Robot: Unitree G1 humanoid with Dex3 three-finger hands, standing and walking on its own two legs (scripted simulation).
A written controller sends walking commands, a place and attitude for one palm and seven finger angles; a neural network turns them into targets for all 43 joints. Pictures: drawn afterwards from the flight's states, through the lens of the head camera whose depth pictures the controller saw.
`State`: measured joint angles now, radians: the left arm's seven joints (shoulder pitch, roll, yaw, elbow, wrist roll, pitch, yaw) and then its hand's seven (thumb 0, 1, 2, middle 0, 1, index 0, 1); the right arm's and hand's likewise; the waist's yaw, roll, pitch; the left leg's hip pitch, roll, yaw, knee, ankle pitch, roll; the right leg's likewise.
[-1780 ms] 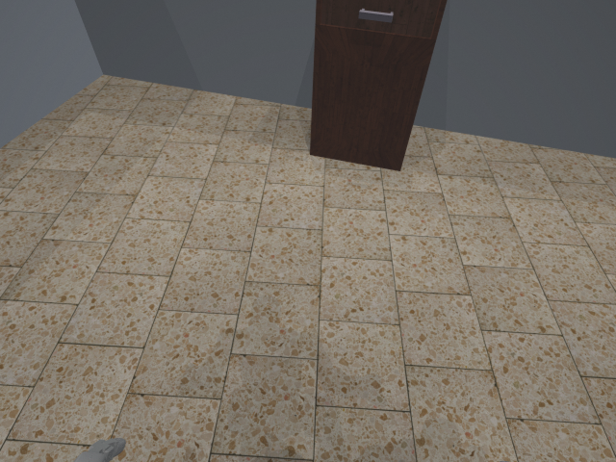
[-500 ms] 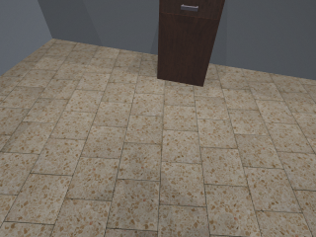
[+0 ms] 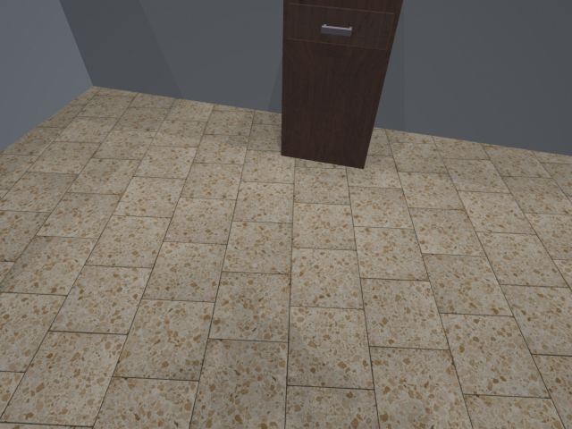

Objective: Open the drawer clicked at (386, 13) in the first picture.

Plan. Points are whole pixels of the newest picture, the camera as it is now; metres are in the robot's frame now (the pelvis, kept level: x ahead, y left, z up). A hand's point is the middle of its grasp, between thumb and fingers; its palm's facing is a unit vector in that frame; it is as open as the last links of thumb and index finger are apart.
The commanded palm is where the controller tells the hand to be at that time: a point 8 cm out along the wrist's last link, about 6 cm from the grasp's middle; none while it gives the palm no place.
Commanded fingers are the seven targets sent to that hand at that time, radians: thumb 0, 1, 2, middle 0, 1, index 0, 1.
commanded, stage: walk to a spot facing it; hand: left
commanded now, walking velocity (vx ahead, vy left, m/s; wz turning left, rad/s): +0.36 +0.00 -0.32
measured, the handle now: (336, 29) +1.66 -0.11 -0.03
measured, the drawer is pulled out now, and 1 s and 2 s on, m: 0.00 0.00 0.00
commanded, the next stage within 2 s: turn to face it in 1.80 s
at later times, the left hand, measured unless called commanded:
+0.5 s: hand out of the picture +0.04 +0.13 -0.16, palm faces -0.03 -0.99 -0.14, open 7.4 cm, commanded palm none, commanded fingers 0.00 0.90 0.90 -0.20 -0.30 -0.20 -0.30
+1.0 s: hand (227, 266) +0.49 +0.17 -0.17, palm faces -0.20 -0.97 -0.14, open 7.4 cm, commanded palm none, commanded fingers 0.00 0.90 0.90 -0.20 -0.30 -0.20 -0.30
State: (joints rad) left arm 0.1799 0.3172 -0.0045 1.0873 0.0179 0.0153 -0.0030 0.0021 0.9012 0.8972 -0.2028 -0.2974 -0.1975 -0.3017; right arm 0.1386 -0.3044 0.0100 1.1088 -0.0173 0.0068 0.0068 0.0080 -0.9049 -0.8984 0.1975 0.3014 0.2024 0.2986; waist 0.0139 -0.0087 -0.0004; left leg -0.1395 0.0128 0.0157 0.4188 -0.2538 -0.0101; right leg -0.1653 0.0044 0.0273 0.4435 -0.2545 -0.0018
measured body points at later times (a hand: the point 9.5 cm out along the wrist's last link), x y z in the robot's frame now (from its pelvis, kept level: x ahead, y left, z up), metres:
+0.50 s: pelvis +0.15 -0.03 -0.01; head +0.17 -0.03 +0.44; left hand +0.04 +0.18 -0.15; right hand +0.21 -0.27 -0.16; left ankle +0.27 +0.08 -0.69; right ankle +0.01 -0.11 -0.74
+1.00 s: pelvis +0.37 +0.01 +0.00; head +0.38 +0.04 +0.45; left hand +0.50 +0.22 -0.16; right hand +0.27 -0.21 -0.14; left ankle +0.35 +0.05 -0.74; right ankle +0.40 -0.17 -0.65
